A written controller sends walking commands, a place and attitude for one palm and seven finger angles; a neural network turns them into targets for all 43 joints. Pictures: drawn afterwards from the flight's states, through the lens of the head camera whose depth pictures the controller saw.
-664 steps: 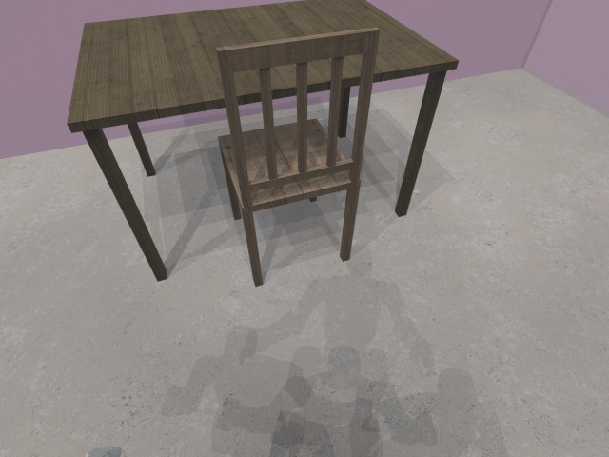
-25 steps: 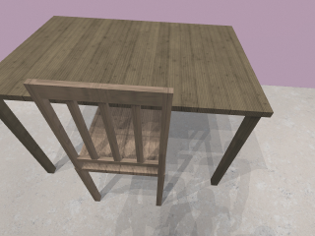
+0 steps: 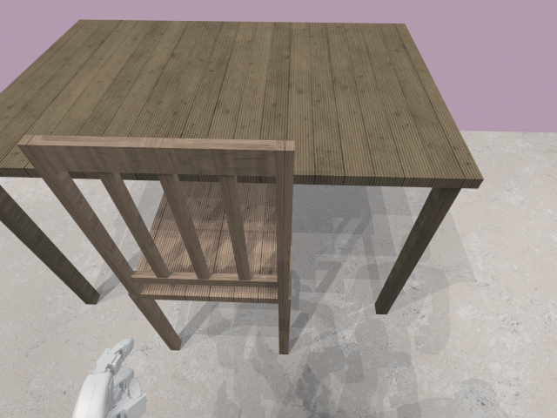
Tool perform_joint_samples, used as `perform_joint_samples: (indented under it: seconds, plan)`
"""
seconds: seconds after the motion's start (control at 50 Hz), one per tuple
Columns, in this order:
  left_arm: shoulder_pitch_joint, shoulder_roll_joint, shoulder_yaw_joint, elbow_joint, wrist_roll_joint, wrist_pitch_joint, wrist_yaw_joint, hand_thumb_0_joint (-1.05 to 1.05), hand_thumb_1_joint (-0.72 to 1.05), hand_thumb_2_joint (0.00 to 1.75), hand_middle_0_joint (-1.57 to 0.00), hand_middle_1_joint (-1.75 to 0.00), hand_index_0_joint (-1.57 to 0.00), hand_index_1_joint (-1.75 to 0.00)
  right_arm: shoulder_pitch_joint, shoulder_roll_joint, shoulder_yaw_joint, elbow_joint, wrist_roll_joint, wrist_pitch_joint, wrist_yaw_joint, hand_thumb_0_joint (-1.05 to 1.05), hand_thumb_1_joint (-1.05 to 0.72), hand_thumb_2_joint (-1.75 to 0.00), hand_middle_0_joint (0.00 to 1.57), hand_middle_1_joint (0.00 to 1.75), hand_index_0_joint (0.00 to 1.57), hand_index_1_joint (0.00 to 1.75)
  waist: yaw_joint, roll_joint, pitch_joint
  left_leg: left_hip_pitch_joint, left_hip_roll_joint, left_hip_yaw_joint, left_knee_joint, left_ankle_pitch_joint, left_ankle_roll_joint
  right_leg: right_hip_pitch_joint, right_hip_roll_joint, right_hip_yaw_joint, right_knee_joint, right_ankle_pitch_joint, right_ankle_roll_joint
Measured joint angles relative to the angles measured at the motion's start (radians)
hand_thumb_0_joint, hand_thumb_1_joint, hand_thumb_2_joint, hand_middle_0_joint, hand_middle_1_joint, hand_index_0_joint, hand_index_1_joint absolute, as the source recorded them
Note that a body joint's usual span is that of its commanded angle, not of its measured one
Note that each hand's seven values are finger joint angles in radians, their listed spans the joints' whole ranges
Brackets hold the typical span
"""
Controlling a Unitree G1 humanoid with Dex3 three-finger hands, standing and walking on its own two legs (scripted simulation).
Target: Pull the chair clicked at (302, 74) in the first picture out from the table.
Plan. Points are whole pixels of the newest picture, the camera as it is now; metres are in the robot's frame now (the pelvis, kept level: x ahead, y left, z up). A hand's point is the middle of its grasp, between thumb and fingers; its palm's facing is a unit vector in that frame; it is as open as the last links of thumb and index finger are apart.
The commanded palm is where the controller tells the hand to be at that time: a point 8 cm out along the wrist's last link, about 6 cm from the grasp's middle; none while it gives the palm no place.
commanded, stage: raise the hand toward the chair's back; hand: left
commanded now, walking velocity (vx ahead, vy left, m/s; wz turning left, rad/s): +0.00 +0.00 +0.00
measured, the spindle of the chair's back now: (188, 233) +0.47 +0.17 -0.06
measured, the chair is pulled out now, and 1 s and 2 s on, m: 0.00 0.00 0.00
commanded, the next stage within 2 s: aim the fingers beside a spindle in 1.92 s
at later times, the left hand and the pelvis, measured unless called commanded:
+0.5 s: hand (166, 402) +0.17 +0.15 -0.05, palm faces -0.06 -1.00 -0.08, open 11.5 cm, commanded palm +0.14 +0.22 -0.04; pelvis -0.04 -0.05 -0.11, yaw +3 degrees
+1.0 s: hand (147, 382) +0.19 +0.18 -0.04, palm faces -0.05 -1.00 -0.05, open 15.7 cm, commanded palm +0.17 +0.24 -0.03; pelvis -0.03 -0.01 -0.09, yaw +1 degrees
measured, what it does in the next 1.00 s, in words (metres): lowers itself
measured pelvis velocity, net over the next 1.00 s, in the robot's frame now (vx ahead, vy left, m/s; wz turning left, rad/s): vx -0.03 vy -0.01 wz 0.01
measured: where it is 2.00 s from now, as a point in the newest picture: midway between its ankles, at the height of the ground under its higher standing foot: outside the picture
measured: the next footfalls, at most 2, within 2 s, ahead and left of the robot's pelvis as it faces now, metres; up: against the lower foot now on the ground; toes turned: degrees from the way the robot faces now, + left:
none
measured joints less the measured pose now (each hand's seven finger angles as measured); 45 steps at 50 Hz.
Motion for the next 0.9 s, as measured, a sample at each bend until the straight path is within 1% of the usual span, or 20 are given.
perform_joint_samples:
  seconds: [0.04, 0.06, 0.12, 0.14, 0.16, 0.18, 0.2, 0.24, 0.3, 0.36, 0.4, 0.44, 0.48, 0.52, 0.58, 0.62, 0.66, 0.72, 0.8, 0.9]
  plan:
    - [-0.051, -0.001, 0.027, -0.085, -0.015, -0.101, -0.043, 0.04, 0.86, 0.87, -0.18, -0.28, -0.18, -0.29, -0.034, -0.029, -0.025, -0.064, -0.013, -0.022, 0.024, 0.01, -0.91, -0.9, 0.2, 0.3, 0.2, 0.3, -0.004, -0.001, -0.051, -0.118, 0.011, -0.002, 0.105, -0.042, -0.007, -0.106, 0.009, -0.008, 0.074, -0.023, -0.007]
    - [-0.069, -0.006, 0.037, -0.116, -0.032, -0.161, -0.077, 0.03, 0.84, 0.86, -0.18, -0.28, -0.18, -0.28, -0.054, -0.041, -0.038, -0.099, -0.015, -0.026, 0.04, 0.01, -0.91, -0.9, 0.2, 0.3, 0.2, 0.3, -0.003, -0.005, -0.073, -0.17, 0.019, 0.001, 0.157, -0.065, -0.011, -0.156, 0.016, -0.008, 0.115, -0.037, -0.012]
    - [-0.079, -0.035, 0.056, -0.164, -0.094, -0.372, -0.231, 0.02, 0.77, 0.83, -0.17, -0.27, -0.17, -0.27, -0.126, -0.066, -0.068, -0.202, -0.009, -0.013, 0.089, 0.01, -0.91, -0.9, 0.2, 0.3, 0.2, 0.3, 0.0, -0.031, -0.134, -0.32, 0.037, 0.012, 0.317, -0.138, -0.026, -0.31, 0.033, -0.005, 0.261, -0.091, -0.027]
    - [-0.073, -0.042, 0.062, -0.164, -0.102, -0.44, -0.285, 0.02, 0.75, 0.82, -0.17, -0.27, -0.17, -0.27, -0.151, -0.071, -0.077, -0.235, -0.005, -0.004, 0.103, 0.01, -0.91, -0.9, 0.2, 0.3, 0.2, 0.3, 0.004, -0.04, -0.148, -0.367, 0.042, 0.014, 0.372, -0.164, -0.03, -0.359, 0.038, -0.005, 0.314, -0.112, -0.032]
    - [-0.06, -0.046, 0.067, -0.164, -0.103, -0.49, -0.331, 0.01, 0.72, 0.82, -0.17, -0.27, -0.17, -0.27, -0.175, -0.076, -0.086, -0.268, -0.002, 0.009, 0.114, 0.01, -0.91, -0.9, 0.2, 0.3, 0.2, 0.3, 0.011, -0.048, -0.157, -0.409, 0.047, 0.017, 0.424, -0.189, -0.031, -0.404, 0.042, -0.006, 0.364, -0.132, -0.039]
    - [-0.041, -0.047, 0.071, -0.167, -0.101, -0.516, -0.366, 0.01, 0.7, 0.81, -0.17, -0.26, -0.17, -0.26, -0.197, -0.081, -0.093, -0.3, 0.002, 0.026, 0.121, 0.01, -0.91, -0.9, 0.2, 0.3, 0.2, 0.3, 0.02, -0.053, -0.162, -0.444, 0.051, 0.016, 0.467, -0.182, -0.038, -0.441, 0.047, -0.008, 0.411, -0.151, -0.046]
    - [-0.017, -0.044, 0.073, -0.17, -0.101, -0.519, -0.389, 0.01, 0.67, 0.8, -0.17, -0.26, -0.17, -0.26, -0.218, -0.085, -0.099, -0.33, 0.005, 0.043, 0.124, 0.01, -0.91, -0.9, 0.2, 0.3, 0.2, 0.3, 0.03, -0.056, -0.164, -0.475, 0.055, 0.015, 0.513, -0.206, -0.042, -0.473, 0.05, -0.011, 0.453, -0.17, -0.049]
    - [0.035, -0.035, 0.079, -0.175, -0.11, -0.488, -0.409, 0.01, 0.62, 0.78, -0.17, -0.25, -0.17, -0.26, -0.249, -0.085, -0.104, -0.378, 0.013, 0.074, 0.118, 0.01, -0.91, -0.9, 0.2, 0.3, 0.2, 0.3, 0.052, -0.062, -0.162, -0.525, 0.057, 0.007, 0.583, -0.261, -0.048, -0.524, 0.05, -0.02, 0.518, -0.199, -0.055]
    - [0.096, -0.017, 0.102, -0.203, -0.128, -0.439, -0.398, 0.01, 0.54, 0.75, -0.17, -0.24, -0.16, -0.25, -0.268, -0.075, -0.096, -0.422, 0.014, 0.088, 0.096, 0.01, -0.91, -0.9, 0.2, 0.3, 0.2, 0.3, 0.087, -0.055, -0.147, -0.587, 0.061, -0.028, 0.655, -0.287, -0.067, -0.571, 0.047, -0.056, 0.572, -0.224, -0.069]
    - [0.113, 0.007, 0.125, -0.254, -0.15, -0.466, -0.4, 0.01, 0.47, 0.72, -0.16, -0.23, -0.16, -0.23, -0.276, -0.057, -0.067, -0.409, 0.007, 0.074, 0.077, 0.01, -0.91, -0.9, 0.2, 0.3, 0.2, 0.3, 0.117, -0.036, -0.12, -0.629, 0.063, -0.069, 0.701, -0.299, -0.071, -0.592, 0.043, -0.098, 0.59, -0.231, -0.079]
    - [0.083, 0.021, 0.133, -0.276, -0.169, -0.502, -0.431, 0.01, 0.42, 0.7, -0.15, -0.23, -0.15, -0.23, -0.28, -0.044, -0.039, -0.378, 0.005, 0.06, 0.067, 0.0, -0.91, -0.9, 0.2, 0.3, 0.2, 0.3, 0.13, -0.021, -0.104, -0.657, 0.063, -0.093, 0.722, -0.298, -0.077, -0.606, 0.04, -0.122, 0.595, -0.228, -0.084]
    - [0.025, 0.034, 0.138, -0.283, -0.186, -0.514, -0.476, 0.01, 0.38, 0.68, -0.14, -0.22, -0.14, -0.22, -0.28, -0.026, -0.011, -0.343, 0.007, 0.054, 0.059, 0.0, -0.9, -0.9, 0.2, 0.3, 0.2, 0.3, 0.137, -0.009, -0.093, -0.683, 0.063, -0.107, 0.736, -0.293, -0.08, -0.623, 0.038, -0.136, 0.599, -0.222, -0.087]
    - [-0.039, 0.048, 0.147, -0.275, -0.2, -0.484, -0.518, 0.01, 0.33, 0.66, -0.14, -0.21, -0.14, -0.21, -0.272, -0.006, 0.012, -0.314, 0.014, 0.058, 0.053, 0.01, -0.9, -0.9, 0.2, 0.3, 0.2, 0.3, 0.135, -0.001, -0.088, -0.703, 0.063, -0.11, 0.742, -0.287, -0.083, -0.64, 0.037, -0.14, 0.6, -0.214, -0.088]
    - [-0.091, 0.06, 0.159, -0.259, -0.208, -0.425, -0.54, 0.01, 0.28, 0.64, -0.14, -0.2, -0.13, -0.2, -0.256, 0.013, 0.027, -0.295, 0.022, 0.069, 0.048, 0.01, -0.9, -0.9, 0.2, 0.3, 0.2, 0.3, 0.122, 0.005, -0.084, -0.71, 0.062, -0.106, 0.736, -0.278, -0.085, -0.648, 0.036, -0.136, 0.595, -0.205, -0.086]
    - [-0.123, 0.07, 0.183, -0.234, -0.215, -0.336, -0.534, 0.01, 0.21, 0.61, -0.13, -0.19, -0.13, -0.19, -0.216, 0.028, 0.035, -0.287, 0.028, 0.089, 0.045, 0.01, -0.9, -0.9, 0.2, 0.3, 0.21, 0.3, 0.091, 0.013, -0.087, -0.702, 0.061, -0.09, 0.71, -0.262, -0.083, -0.647, 0.036, -0.119, 0.576, -0.19, -0.077]
    - [-0.118, 0.069, 0.197, -0.23, -0.219, -0.307, -0.512, 0.01, 0.17, 0.59, -0.13, -0.19, -0.12, -0.19, -0.184, 0.024, 0.028, -0.288, 0.029, 0.094, 0.044, 0.01, -0.9, -0.9, 0.2, 0.3, 0.21, 0.3, 0.071, 0.016, -0.092, -0.691, 0.059, -0.077, 0.689, -0.252, -0.077, -0.639, 0.037, -0.106, 0.56, -0.18, -0.071]
    - [-0.105, 0.064, 0.204, -0.231, -0.22, -0.308, -0.488, 0.01, 0.12, 0.57, -0.12, -0.18, -0.12, -0.18, -0.154, 0.01, 0.017, -0.291, 0.029, 0.093, 0.041, 0.01, -0.9, -0.9, 0.21, 0.3, 0.21, 0.3, 0.057, 0.018, -0.096, -0.68, 0.059, -0.065, 0.672, -0.244, -0.07, -0.631, 0.038, -0.094, 0.544, -0.17, -0.066]
    - [-0.082, 0.056, 0.203, -0.238, -0.219, -0.339, -0.461, 0.01, 0.05, 0.54, -0.11, -0.17, -0.11, -0.17, -0.119, -0.02, -0.007, -0.293, 0.028, 0.087, 0.037, 0.01, -0.9, -0.9, 0.2, 0.3, 0.21, 0.3, 0.046, 0.017, -0.101, -0.668, 0.057, -0.051, 0.656, -0.237, -0.059, -0.622, 0.038, -0.079, 0.528, -0.161, -0.057]
    - [-0.063, 0.053, 0.183, -0.239, -0.208, -0.384, -0.439, 0.0, -0.04, 0.5, -0.1, -0.15, -0.1, -0.15, -0.098, -0.055, -0.032, -0.298, 0.03, 0.077, 0.026, 0.01, -0.9, -0.9, 0.2, 0.3, 0.2, 0.3, 0.044, 0.007, -0.104, -0.661, 0.055, -0.039, 0.653, -0.238, -0.044, -0.614, 0.038, -0.067, 0.52, -0.155, -0.048]
    - [-0.048, 0.056, 0.15, -0.249, -0.185, -0.405, -0.406, 0.0, -0.16, 0.45, -0.09, -0.13, -0.09, -0.14, -0.112, -0.068, -0.039, -0.31, 0.023, 0.062, 0.018, 0.01, -0.9, -0.9, 0.2, 0.3, 0.2, 0.3, 0.042, 0.0, -0.101, -0.65, 0.053, -0.039, 0.657, -0.244, -0.031, -0.597, 0.037, -0.066, 0.511, -0.154, -0.038]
